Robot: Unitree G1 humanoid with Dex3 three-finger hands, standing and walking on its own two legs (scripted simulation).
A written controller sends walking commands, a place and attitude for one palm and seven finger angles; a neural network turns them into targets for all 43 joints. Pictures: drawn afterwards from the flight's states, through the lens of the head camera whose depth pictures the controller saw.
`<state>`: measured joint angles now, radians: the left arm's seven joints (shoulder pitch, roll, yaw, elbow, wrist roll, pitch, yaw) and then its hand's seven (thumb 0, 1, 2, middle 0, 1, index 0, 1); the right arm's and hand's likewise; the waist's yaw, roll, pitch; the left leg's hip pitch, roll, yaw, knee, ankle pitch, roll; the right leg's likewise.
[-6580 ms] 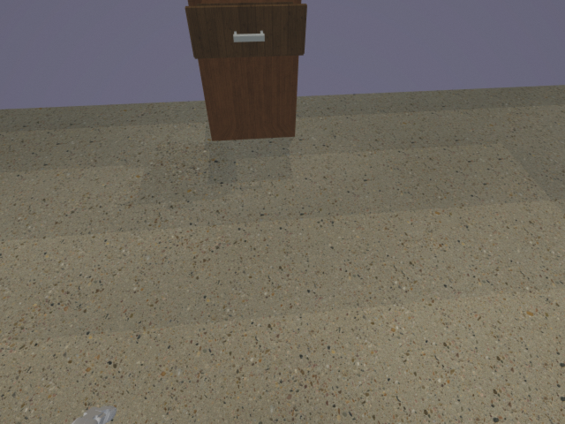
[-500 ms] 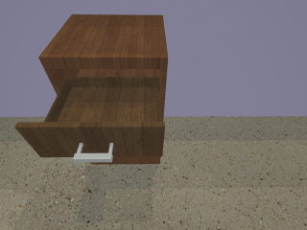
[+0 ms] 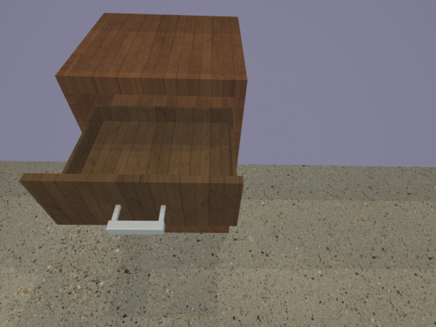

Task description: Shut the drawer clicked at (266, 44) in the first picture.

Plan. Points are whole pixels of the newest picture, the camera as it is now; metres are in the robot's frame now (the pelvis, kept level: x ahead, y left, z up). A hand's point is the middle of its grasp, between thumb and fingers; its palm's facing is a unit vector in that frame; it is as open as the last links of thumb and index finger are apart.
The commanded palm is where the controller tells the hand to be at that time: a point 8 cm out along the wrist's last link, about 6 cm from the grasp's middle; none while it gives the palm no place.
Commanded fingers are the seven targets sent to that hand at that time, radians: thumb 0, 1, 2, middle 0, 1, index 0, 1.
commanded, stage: look again from close up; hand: left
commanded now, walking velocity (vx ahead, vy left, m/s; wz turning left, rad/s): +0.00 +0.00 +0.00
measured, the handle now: (138, 218) +0.34 +0.20 -0.04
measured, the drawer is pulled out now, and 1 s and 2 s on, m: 0.30 0.30 0.30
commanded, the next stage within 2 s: shuffle to correct the standing spot in 0.26 s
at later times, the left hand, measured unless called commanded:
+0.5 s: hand out of the picture +0.00 +0.21 -0.17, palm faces -0.02 -0.98 -0.19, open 7.4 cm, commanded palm none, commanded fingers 0.00 0.90 0.90 -0.20 -0.30 -0.20 -0.30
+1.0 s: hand out of the picture +0.01 +0.15 -0.18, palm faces +0.06 -0.99 -0.16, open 7.4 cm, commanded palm none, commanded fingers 0.00 0.90 0.90 -0.20 -0.30 -0.20 -0.30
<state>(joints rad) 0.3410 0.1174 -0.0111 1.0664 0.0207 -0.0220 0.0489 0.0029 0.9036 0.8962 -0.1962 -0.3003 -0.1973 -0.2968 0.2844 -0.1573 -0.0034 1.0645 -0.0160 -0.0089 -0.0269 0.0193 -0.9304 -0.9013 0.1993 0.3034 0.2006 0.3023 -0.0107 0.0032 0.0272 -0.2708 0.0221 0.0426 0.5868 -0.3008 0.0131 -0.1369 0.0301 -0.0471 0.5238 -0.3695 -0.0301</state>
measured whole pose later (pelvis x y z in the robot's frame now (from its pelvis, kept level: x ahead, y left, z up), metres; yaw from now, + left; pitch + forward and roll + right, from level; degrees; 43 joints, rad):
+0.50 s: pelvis +0.01 +0.03 +0.01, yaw -1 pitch -1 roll +0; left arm 0.31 0.19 -0.02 1.06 0.02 0.01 0.03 0.00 0.91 0.90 -0.19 -0.30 -0.19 -0.30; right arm 0.24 -0.16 0.02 1.08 -0.01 -0.01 -0.02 0.00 -0.92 -0.90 0.20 0.30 0.20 0.30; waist 0.01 -0.04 0.03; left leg -0.20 -0.05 0.09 0.46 -0.25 0.07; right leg -0.11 -0.04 -0.01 0.47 -0.35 0.02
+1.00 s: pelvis +0.03 +0.00 +0.00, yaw +1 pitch -1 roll +1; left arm 0.33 0.13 -0.01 1.08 0.01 0.00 0.05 0.00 0.90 0.90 -0.20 -0.30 -0.20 -0.30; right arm 0.23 -0.16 0.00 1.10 -0.01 0.00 -0.04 0.01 -0.92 -0.90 0.20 0.30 0.20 0.30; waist 0.02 -0.04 0.05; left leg -0.21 -0.01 0.05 0.53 -0.31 0.02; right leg -0.09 -0.01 -0.07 0.52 -0.40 -0.02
